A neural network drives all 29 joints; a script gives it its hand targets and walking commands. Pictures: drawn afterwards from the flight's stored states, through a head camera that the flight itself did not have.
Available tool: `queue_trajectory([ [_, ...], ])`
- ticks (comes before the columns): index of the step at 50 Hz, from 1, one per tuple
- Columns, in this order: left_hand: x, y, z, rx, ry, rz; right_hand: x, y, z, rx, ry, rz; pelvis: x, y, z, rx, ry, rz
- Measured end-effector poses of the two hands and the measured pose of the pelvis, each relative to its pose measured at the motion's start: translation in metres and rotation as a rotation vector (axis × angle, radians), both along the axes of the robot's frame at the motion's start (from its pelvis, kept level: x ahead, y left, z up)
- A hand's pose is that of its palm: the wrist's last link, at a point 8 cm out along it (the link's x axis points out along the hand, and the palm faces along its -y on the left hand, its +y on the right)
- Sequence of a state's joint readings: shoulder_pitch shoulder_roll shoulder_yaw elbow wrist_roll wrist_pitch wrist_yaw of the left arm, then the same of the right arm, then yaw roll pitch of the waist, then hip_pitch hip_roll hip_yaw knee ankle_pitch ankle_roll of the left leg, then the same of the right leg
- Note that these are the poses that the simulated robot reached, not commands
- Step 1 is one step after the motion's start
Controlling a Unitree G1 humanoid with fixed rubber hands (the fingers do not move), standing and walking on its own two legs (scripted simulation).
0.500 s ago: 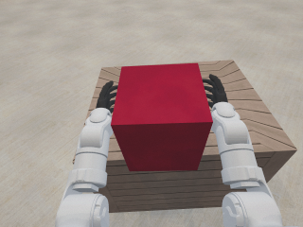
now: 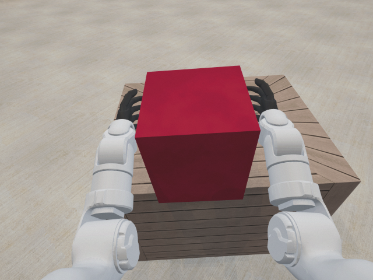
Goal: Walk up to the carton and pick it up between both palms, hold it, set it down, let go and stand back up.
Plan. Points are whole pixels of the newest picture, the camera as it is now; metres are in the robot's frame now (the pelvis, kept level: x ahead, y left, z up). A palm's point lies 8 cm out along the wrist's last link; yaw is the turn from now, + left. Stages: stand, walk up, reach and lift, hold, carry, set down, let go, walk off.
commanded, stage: hold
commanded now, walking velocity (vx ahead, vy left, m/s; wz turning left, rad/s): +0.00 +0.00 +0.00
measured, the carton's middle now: (196, 138) +0.40 +0.00 +0.11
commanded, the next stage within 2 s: none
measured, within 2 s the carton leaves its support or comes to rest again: neither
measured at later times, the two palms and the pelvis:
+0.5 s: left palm (129, 119) +0.39 +0.15 +0.18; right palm (271, 111) +0.39 -0.15 +0.19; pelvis +0.01 +0.00 +0.00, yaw +0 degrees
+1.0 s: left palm (125, 116) +0.40 +0.15 +0.18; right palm (266, 107) +0.40 -0.15 +0.19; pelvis +0.01 +0.00 +0.00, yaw +0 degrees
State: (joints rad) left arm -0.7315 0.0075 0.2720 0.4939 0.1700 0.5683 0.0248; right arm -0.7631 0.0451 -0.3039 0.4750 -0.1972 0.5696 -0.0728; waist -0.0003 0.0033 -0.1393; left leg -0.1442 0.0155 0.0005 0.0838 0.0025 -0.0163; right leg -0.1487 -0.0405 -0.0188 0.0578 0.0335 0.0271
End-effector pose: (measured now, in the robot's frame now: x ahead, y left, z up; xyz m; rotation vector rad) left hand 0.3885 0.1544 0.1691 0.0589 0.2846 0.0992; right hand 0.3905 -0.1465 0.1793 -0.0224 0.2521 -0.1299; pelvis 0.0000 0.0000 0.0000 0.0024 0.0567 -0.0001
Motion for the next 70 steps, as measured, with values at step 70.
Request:
queue_trajectory([
  [70, 0.016, 0.002, 0.008, -0.007, -0.051, 0.005, 0.015, 0.002, 0.008, -0.010, -0.049, 0.002, 0.017, 0.000, 0.001, 0.000, 0.003, 0.004],
])
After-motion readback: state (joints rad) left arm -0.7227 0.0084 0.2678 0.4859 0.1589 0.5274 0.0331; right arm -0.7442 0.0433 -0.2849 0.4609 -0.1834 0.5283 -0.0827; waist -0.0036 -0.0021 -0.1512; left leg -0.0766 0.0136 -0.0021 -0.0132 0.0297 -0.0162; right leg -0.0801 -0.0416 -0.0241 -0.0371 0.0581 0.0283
